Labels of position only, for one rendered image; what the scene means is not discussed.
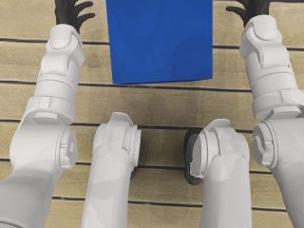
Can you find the robot left shin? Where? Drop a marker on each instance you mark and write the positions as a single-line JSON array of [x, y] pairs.
[[100, 132]]

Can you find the robot shin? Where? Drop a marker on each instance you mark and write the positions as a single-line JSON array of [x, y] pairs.
[[244, 147], [100, 132]]

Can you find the robot right hand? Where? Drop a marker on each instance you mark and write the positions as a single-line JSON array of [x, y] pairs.
[[252, 8]]

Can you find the robot right forearm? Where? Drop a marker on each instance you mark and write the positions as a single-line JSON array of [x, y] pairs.
[[269, 70]]

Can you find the robot left forearm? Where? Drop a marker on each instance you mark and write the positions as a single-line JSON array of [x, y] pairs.
[[57, 83]]

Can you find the robot right shin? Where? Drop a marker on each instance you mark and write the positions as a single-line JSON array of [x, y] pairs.
[[244, 147]]

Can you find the carton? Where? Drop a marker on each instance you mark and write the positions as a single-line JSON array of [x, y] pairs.
[[160, 41]]

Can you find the robot right upper arm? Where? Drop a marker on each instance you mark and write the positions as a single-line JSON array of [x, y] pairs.
[[279, 145]]

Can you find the robot left hand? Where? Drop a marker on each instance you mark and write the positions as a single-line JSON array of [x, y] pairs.
[[67, 13]]

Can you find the robot left upper arm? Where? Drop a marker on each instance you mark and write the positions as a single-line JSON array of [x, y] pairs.
[[40, 153]]

